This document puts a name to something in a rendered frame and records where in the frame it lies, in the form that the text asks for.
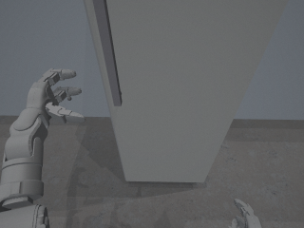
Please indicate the handle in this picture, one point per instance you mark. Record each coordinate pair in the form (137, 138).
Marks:
(102, 17)

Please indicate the left robot forearm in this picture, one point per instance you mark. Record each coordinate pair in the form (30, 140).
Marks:
(21, 177)

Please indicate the left robot hand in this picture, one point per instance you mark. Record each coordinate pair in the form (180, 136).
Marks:
(41, 96)

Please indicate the right robot hand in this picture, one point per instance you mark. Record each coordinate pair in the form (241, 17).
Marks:
(249, 221)

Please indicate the fridge door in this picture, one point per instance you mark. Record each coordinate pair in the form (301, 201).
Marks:
(184, 67)

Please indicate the left robot upper arm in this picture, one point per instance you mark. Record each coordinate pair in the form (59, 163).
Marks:
(34, 216)

